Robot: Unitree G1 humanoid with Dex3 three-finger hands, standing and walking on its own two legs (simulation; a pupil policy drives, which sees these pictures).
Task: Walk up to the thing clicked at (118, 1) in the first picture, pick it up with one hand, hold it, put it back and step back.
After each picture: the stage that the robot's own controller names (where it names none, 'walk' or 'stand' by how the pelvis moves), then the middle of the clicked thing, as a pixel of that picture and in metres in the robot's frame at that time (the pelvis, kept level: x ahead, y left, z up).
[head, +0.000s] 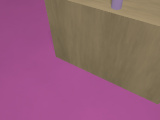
stand; out of the picture +1.00 -0.21 +0.08
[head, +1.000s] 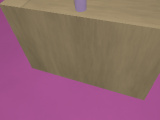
walk; out of the picture +0.90 +0.08 +0.11
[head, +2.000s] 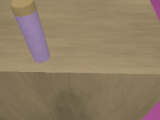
walk; (33, 33) +0.48 +0.22 +0.12
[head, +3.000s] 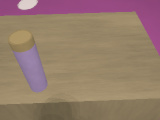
stand; (31, 65) +0.39 +0.21 +0.08
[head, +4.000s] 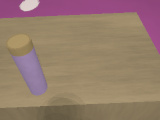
stand; (30, 68) +0.38 +0.21 +0.08
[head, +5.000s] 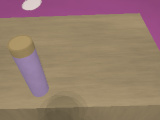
stand; (31, 70) +0.37 +0.20 +0.08
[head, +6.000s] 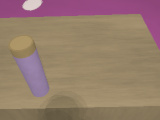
stand; (32, 70) +0.37 +0.20 +0.08
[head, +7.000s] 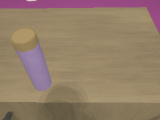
rise first; (34, 63) +0.38 +0.20 +0.08
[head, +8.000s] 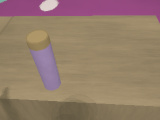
go down; (46, 63) +0.39 +0.19 +0.08
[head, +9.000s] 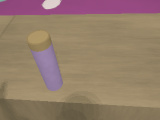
go down; (47, 64) +0.38 +0.18 +0.08
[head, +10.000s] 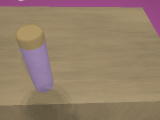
go down; (38, 63) +0.37 +0.16 +0.10
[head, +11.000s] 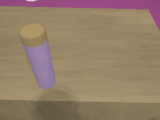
close in; (40, 60) +0.39 +0.16 +0.09
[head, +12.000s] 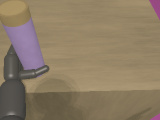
close; (26, 45) +0.41 +0.18 +0.13
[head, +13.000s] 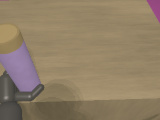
lift; (20, 67) +0.34 +0.20 +0.13
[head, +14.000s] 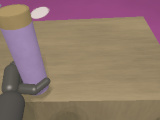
lift; (27, 56) +0.31 +0.17 +0.22
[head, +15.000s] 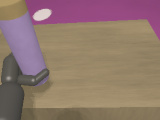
hold; (25, 47) +0.32 +0.17 +0.24
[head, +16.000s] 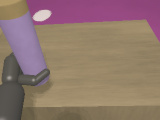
hold; (26, 47) +0.32 +0.17 +0.24
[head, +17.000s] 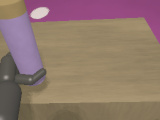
crouch; (23, 46) +0.33 +0.18 +0.23
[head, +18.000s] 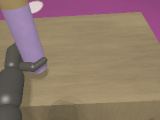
lower; (26, 37) +0.41 +0.18 +0.21
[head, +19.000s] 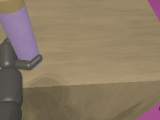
lower; (21, 34) +0.44 +0.18 +0.15
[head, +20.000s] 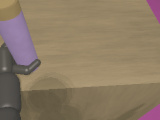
lower; (18, 40) +0.42 +0.19 +0.14
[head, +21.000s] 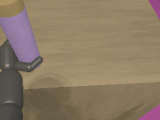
lower; (21, 37) +0.43 +0.18 +0.14
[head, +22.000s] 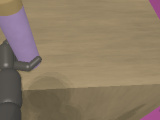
rest; (20, 36) +0.43 +0.19 +0.14
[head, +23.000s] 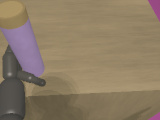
withdraw; (24, 46) +0.40 +0.18 +0.13
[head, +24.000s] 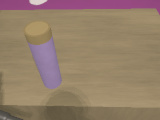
sink last; (46, 59) +0.38 +0.16 +0.11
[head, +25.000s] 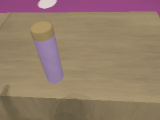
stand; (49, 55) +0.41 +0.17 +0.09
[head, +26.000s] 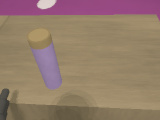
stand; (47, 62) +0.39 +0.17 +0.08
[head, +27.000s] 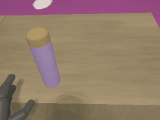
stand; (45, 61) +0.40 +0.18 +0.08
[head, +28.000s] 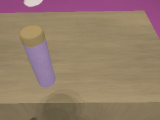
stand; (40, 60) +0.40 +0.18 +0.08
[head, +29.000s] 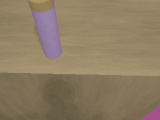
walk; (48, 29) +0.48 +0.14 +0.11
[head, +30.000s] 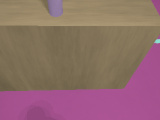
walk; out of the picture +0.75 +0.17 +0.10
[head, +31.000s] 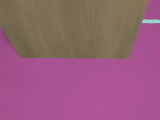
walk; out of the picture +1.12 +0.15 +0.11
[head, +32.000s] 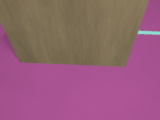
stand; out of the picture +1.16 +0.12 +0.09
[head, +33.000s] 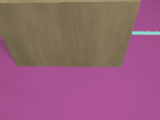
stand; out of the picture +1.17 +0.15 +0.08
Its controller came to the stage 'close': yes
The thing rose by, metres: 0.20
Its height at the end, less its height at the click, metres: +0.00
